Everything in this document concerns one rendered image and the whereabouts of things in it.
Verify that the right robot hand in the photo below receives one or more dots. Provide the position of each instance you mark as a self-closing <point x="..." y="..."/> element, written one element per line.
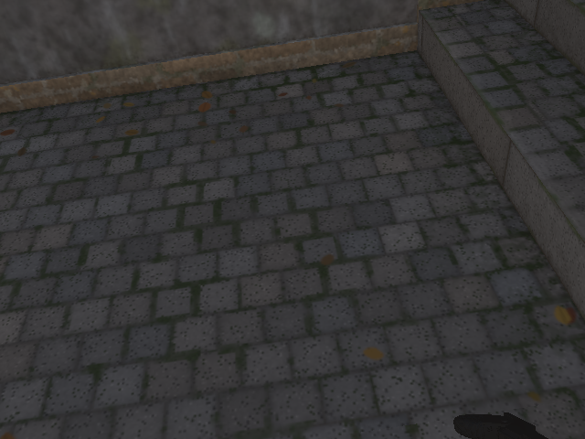
<point x="488" y="426"/>

